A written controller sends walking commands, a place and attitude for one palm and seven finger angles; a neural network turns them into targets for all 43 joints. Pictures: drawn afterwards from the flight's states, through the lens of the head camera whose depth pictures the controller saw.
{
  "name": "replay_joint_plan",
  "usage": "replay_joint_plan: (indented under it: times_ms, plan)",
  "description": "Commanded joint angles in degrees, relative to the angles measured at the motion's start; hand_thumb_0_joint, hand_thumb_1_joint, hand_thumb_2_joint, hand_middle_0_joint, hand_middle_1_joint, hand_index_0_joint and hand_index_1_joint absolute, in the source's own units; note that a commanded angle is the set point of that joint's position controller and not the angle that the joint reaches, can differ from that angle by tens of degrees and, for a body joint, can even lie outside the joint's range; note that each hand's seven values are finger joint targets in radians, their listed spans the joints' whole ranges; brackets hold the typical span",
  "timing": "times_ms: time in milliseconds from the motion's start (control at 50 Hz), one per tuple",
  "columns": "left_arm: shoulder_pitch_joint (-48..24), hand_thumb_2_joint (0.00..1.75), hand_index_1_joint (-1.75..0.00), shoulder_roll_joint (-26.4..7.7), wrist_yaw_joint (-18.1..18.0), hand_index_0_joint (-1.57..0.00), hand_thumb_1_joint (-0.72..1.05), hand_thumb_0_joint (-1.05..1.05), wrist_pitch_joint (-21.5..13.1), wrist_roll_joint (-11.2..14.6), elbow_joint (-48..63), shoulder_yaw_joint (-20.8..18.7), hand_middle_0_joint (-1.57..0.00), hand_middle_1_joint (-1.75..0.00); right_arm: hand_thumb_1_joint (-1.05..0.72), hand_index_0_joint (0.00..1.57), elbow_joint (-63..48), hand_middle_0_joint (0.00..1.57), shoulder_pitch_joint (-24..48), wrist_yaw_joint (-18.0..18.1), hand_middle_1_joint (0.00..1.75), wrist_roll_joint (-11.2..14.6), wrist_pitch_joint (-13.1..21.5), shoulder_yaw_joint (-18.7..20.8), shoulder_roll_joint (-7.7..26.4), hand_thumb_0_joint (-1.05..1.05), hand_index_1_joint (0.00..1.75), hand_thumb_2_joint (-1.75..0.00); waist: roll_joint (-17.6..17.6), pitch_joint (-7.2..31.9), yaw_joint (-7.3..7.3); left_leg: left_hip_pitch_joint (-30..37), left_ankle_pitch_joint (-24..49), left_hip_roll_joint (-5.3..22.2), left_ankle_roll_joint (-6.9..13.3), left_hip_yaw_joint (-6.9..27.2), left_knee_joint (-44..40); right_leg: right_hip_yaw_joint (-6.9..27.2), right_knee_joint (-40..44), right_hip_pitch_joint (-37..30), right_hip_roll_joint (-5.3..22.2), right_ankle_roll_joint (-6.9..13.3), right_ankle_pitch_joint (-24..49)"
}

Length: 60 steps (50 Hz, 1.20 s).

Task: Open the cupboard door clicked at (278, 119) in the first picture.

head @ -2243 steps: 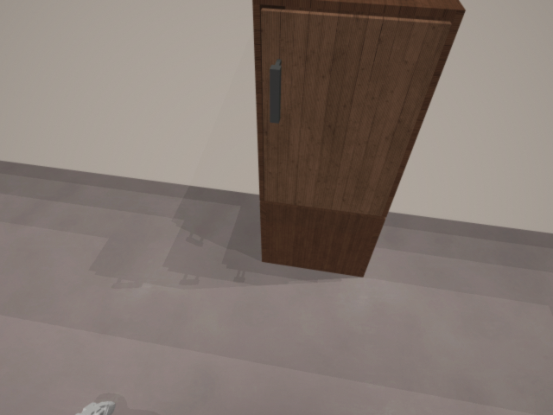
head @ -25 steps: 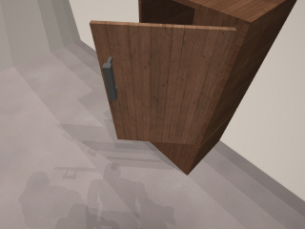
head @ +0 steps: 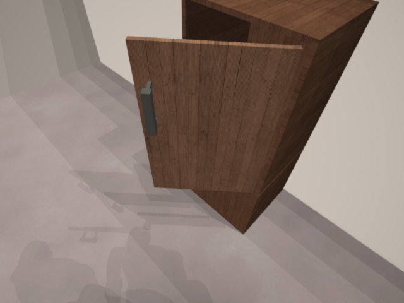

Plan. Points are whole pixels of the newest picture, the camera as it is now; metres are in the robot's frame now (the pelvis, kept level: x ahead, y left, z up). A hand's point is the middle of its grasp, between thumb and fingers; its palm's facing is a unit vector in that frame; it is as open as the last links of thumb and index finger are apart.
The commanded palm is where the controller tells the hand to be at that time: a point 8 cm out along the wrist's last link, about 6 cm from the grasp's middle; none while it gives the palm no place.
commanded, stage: look again from close up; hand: left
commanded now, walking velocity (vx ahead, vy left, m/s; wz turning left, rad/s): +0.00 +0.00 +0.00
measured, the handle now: (151, 108) +0.56 +0.17 +0.06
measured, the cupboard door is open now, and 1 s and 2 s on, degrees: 42 42 42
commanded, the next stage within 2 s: raise the hand with hooked fingers in 0.58 s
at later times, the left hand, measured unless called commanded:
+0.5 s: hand out of the picture +0.02 +0.20 -0.18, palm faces +0.02 -0.97 -0.22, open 7.4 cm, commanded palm none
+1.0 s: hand (120, 246) +0.22 +0.18 -0.01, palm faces +0.05 -1.00 -0.05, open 8.0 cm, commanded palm +0.14 +0.25 -0.04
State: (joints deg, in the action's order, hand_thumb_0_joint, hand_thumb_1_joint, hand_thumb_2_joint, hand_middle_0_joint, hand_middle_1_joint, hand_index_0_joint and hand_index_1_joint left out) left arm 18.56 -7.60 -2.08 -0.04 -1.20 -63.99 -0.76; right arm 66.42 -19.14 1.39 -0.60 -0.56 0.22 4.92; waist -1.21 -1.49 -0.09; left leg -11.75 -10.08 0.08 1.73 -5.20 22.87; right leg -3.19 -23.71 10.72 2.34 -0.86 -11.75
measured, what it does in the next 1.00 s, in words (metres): stands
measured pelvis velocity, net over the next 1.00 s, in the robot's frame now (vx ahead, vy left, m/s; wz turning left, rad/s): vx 0.01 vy -0.02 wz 0.01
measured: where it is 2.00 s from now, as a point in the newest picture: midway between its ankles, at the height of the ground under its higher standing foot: outside the picture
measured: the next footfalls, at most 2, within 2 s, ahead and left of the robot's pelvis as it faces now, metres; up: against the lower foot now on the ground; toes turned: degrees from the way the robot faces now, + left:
none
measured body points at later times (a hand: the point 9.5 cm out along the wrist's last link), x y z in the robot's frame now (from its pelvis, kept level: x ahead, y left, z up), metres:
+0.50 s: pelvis +0.02 +0.02 -0.01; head +0.02 +0.01 +0.44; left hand +0.02 +0.25 -0.16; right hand +0.04 -0.21 -0.17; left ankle +0.03 +0.10 -0.74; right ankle +0.01 -0.13 -0.74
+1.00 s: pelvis +0.01 -0.02 -0.04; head +0.04 -0.01 +0.41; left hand +0.21 +0.23 +0.00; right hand +0.21 -0.27 -0.10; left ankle +0.03 +0.10 -0.74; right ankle +0.01 -0.13 -0.74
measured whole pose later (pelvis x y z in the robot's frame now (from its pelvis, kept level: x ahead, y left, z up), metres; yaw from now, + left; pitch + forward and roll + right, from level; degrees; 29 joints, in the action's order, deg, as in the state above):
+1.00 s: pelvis +0.01 -0.02 -0.04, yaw +1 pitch +8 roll +1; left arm 21.1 -11.4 15.0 -28.7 13.6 -9.8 -11.2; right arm 36.2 -9.5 0.3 1.2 14.4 2.9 13.1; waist -1.3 6.3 1.3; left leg -33.4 -22.4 1.6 0.3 -4.3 47.8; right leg -3.4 -49.5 32.4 2.5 0.7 -25.1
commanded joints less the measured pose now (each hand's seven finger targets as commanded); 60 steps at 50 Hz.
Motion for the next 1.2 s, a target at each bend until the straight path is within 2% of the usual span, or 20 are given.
replay_joint_plan:
  times_ms: [0, 60, 80, 100, 180, 400, 640, 660, 680, 700, 720, 740, 760, 780, 840, 880, 960, 1060, 1100, 1180]
  plan:
    - [4.94, 0.90, -0.30, -3.40, -0.25, -0.20, 0.90, 0.00, -0.56, 0.22, 0.86, -0.54, -0.20, -0.30, -0.90, 0.20, -1.51, 0.20, -3.14, 0.40, 0.30, -0.16, 1.30, 1.35, 5.64, 0.00, 0.30, -0.90, 0.08, -4.18, -0.48, -3.18, -7.45, 5.79, -0.54, 7.42, -7.39, 4.41, 4.95, 2.29, 3.85, 1.40, -3.08]
    - [5.69, 0.90, -0.30, -2.95, -0.32, -0.20, 0.90, 0.00, -0.66, 0.17, 0.61, -0.45, -0.20, -0.30, -0.90, 0.20, -1.41, 0.20, -3.14, 0.45, 0.30, -0.11, 1.42, 1.32, 5.42, 0.00, 0.30, -0.90, 0.80, -4.09, -0.46, -2.69, -6.37, 5.76, -0.46, 7.28, -7.08, 4.41, 4.75, 2.66, 3.91, 1.40, -2.20]
    - [6.33, 0.90, -0.30, -5.39, -2.15, -0.20, 0.90, 0.00, -1.64, -0.65, -0.51, 0.93, -0.20, -0.30, -0.90, 0.20, -6.13, 0.20, 3.45, -0.34, 0.30, 0.18, 2.20, 0.81, 9.12, 0.00, 0.30, -0.90, 5.15, -6.53, -1.70, -6.08, -0.81, 6.06, -2.07, 4.56, 4.20, 4.74, 3.27, 4.64, 5.44, 2.41, 3.26]
    - [4.40, 0.90, -0.30, -7.58, -1.57, -0.20, 0.90, 0.00, -1.92, -0.06, 2.32, 0.17, -0.20, -0.30, -0.90, 0.20, -7.58, 0.20, 0.75, -0.71, 0.30, -0.19, 1.49, 0.82, 6.21, 0.00, 0.30, -0.90, 4.97, -1.78, 0.91, -4.32, -9.87, 3.17, -1.87, 5.50, 3.60, 7.30, 4.49, 6.39, 6.48, 3.64, -13.28]
    - [3.88, 0.90, -0.30, -5.35, -0.61, -0.20, 0.90, 0.00, -2.00, -0.17, 3.37, 0.09, -0.20, -0.30, -0.90, 0.20, -8.23, 0.20, -1.66, -0.68, 0.30, -0.57, 1.95, 1.02, 7.49, 0.00, 0.30, -0.90, 6.38, -0.67, 1.18, -6.32, -12.21, 5.17, 0.09, 9.30, -1.04, 3.42, -1.06, 6.50, 3.05, 3.27, -11.18]
    - [3.52, 0.90, -0.30, -5.48, -0.26, -0.20, 0.90, 0.00, -1.79, 0.03, 3.70, 0.33, -0.20, -0.30, -0.90, 0.20, -8.39, 0.20, 0.09, -0.30, 0.30, -0.24, 2.93, 0.77, 10.50, 0.00, 0.30, -0.90, -0.53, -3.63, -0.01, -5.13, -5.72, 5.93, 1.23, 9.31, -4.78, 3.34, -1.25, 3.71, 3.40, 2.25, -1.46]
    - [1.56, 0.90, -0.30, -8.12, -0.16, -0.20, 0.90, 0.00, -1.72, 0.21, 4.41, 0.02, -0.20, -0.30, -0.90, 0.20, -6.66, 0.20, 2.67, -0.20, 0.30, -0.15, 3.12, 0.44, 10.92, 0.00, 0.30, -0.90, 1.71, -0.38, -0.29, -0.39, 4.77, 5.52, 0.70, 6.47, -2.00, 4.43, 0.18, 0.76, 4.39, 2.03, 5.09]
    - [4.16, 0.90, -0.30, -8.51, -2.24, -0.20, 0.90, 0.00, -1.49, -0.19, 2.51, 0.44, -0.20, -0.30, -0.90, 0.20, -10.19, 0.20, 5.90, -0.46, 0.30, 0.60, 2.55, 0.73, 12.63, 0.00, 0.30, -0.90, -5.94, -2.83, -1.44, -3.46, 6.76, 7.64, -0.82, 5.82, 7.00, 6.19, 1.17, 2.71, 5.92, 1.50, 11.43]
    - [-40.89, 0.89, -0.32, -24.14, -2.32, -0.20, 0.88, 0.00, -14.27, 10.71, 92.89, -11.53, -0.20, -0.32, -0.90, 0.20, -29.59, 0.20, 4.17, 1.72, 0.30, 3.10, 10.91, 2.58, 20.71, 0.00, 0.30, -0.90, 7.63, 26.72, 6.16, 12.16, 13.47, 1.23, -1.40, 6.72, 1.94, -0.50, -5.33, -0.39, -0.62, 2.71, 13.67]
    - [-11.07, 0.88, -0.33, -19.21, -3.82, -0.20, 0.85, 0.00, -11.28, 6.26, 77.86, -9.12, -0.20, -0.33, -0.90, 0.20, -26.59, 0.20, 8.61, 3.63, 0.30, 2.77, 16.44, 0.38, 15.46, 0.00, 0.30, -0.90, 16.33, 23.53, -0.79, 16.54, 20.47, 3.88, -2.21, 7.14, 0.45, -0.66, -9.60, 3.57, -1.59, 3.28, 1.91]
    - [-8.27, 0.87, -0.34, -15.59, -6.45, -0.21, 0.83, 0.00, -8.39, 7.49, 71.89, -7.60, -0.21, -0.34, -0.90, 0.20, -22.73, 0.20, 8.81, 3.76, 0.30, 2.96, 17.84, 0.94, 15.35, 0.00, 0.30, -0.90, 17.11, 18.59, 0.24, 9.60, 13.84, 2.85, -4.26, 6.67, -0.48, -1.79, -10.36, 5.46, -1.56, 2.90, -3.53]
    - [8.23, 0.86, -0.36, 0.76, -5.61, -0.21, 0.81, 0.00, -3.27, 9.03, 61.43, 2.21, -0.21, -0.36, -0.90, 0.20, -22.64, 0.20, 7.13, 3.00, 0.30, 3.82, 17.80, 0.99, 12.51, 0.00, 0.30, -0.90, 11.95, 10.02, 1.76, 5.66, 7.80, 3.40, -3.37, 7.78, -1.65, -2.52, -9.20, 9.79, -1.63, 2.18, -5.53]
    - [-1.55, 0.85, -0.37, -2.40, -4.63, -0.21, 0.78, 0.00, -5.11, 10.93, 71.92, -0.12, -0.21, -0.37, -0.90, 0.20, -27.29, 0.20, 8.15, 2.65, 0.30, 3.49, 18.64, 1.55, 15.09, 0.00, 0.30, -0.90, 11.68, 3.83, 1.76, 0.52, 3.05, 2.45, -2.68, 8.20, -0.05, -2.56, -7.75, 9.27, -1.17, 2.17, -3.02]
    - [-1.43, 0.84, -0.39, -6.11, -3.69, -0.21, 0.76, 0.00, -7.82, 10.21, 70.96, -4.09, -0.21, -0.39, -0.90, 0.20, -28.41, 0.20, 8.51, 2.67, 0.30, 2.73, 19.28, 2.64, 16.08, 0.00, 0.30, -0.90, 9.08, 3.51, 2.59, -2.28, -0.69, 1.65, -2.42, 7.85, 2.93, -2.88, -6.20, 10.93, -1.38, 2.28, -2.71]
    - [15.94, 0.81, -0.43, -3.23, 2.81, -0.22, 0.69, 0.00, -16.38, 11.29, 52.68, -8.32, -0.22, -0.43, -0.90, 0.20, -31.23, 0.20, 9.03, 1.35, 0.30, 1.55, 18.46, 4.08, 15.71, 0.00, 0.30, -0.90, -11.76, -0.59, -0.76, -14.69, -0.10, 0.60, -2.51, 6.71, 11.06, -5.37, -10.77, 17.43, -3.00, 2.09, -4.48]
    - [23.66, 0.79, -0.47, -2.23, 10.59, -0.22, 0.64, 0.00, -24.41, 13.89, 50.95, -10.23, -0.22, -0.47, -0.90, 0.20, -34.11, 0.20, 11.30, -0.02, 0.30, 1.18, 17.93, 5.55, 15.77, 0.00, 0.30, -0.90, -16.99, 3.10, -3.35, -20.84, 0.12, -0.13, -2.77, 4.99, 17.17, -4.77, -17.28, 20.13, -3.17, 2.15, -1.82]
    - [21.09, 0.75, -0.53, -11.28, 24.96, -0.22, 0.55, 0.00, -32.57, 17.61, 50.55, -18.23, -0.22, -0.53, -0.90, 0.20, -40.74, 0.20, 14.00, -1.47, 0.30, 2.34, 17.82, 6.47, 16.95, 0.00, 0.30, -0.90, -4.85, 11.23, -4.37, -25.38, 0.73, -2.05, -2.66, 2.43, 25.34, 0.00, -23.47, 18.93, -1.15, 2.69, 4.76]
    - [4.20, 0.70, -0.60, -18.04, 24.51, -0.23, 0.43, 0.00, -35.31, 22.28, 73.99, -25.69, -0.23, -0.60, -0.90, 0.20, -43.55, 0.20, 10.56, 0.61, 0.30, 2.10, 17.70, 5.62, 14.83, 0.00, 0.30, -0.90, 8.97, 24.04, -2.90, -23.84, 0.16, -1.27, -1.14, 3.18, 30.94, 5.49, -24.98, 19.44, -1.00, 1.40, 1.08]
    - [-1.36, 0.68, -0.63, -17.51, 22.54, -0.24, 0.39, 0.00, -38.91, 22.75, 83.02, -23.84, -0.24, -0.63, -0.90, 0.20, -41.68, 0.20, 9.61, 1.46, 0.30, 1.70, 18.26, 5.07, 14.15, 0.00, 0.30, -0.90, 11.53, 25.10, -0.65, -21.76, 1.61, -0.51, -0.69, 4.42, 32.93, 5.91, -25.59, 21.51, -1.44, 1.46, 3.23]
    - [-8.00, 0.64, -0.69, -14.14, 26.15, -0.24, 0.29, 0.00, -39.70, 21.94, 78.39, -15.14, -0.24, -0.69, -0.90, 0.20, -37.83, 0.20, 8.38, 2.74, 0.30, 2.30, 19.88, 3.96, 16.04, 0.00, 0.30, -0.90, 8.08, 15.61, 5.00, -26.20, -4.74, 1.09, 0.17, 6.07, 35.79, 6.10, -24.38, 29.80, -2.41, 1.73, -5.27]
